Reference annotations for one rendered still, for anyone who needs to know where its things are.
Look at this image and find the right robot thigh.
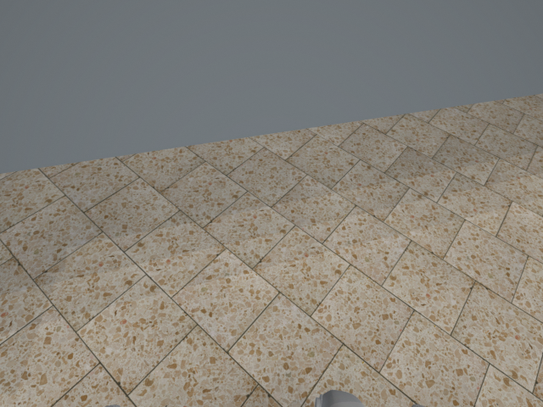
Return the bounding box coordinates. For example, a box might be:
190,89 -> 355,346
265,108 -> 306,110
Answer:
315,390 -> 365,407

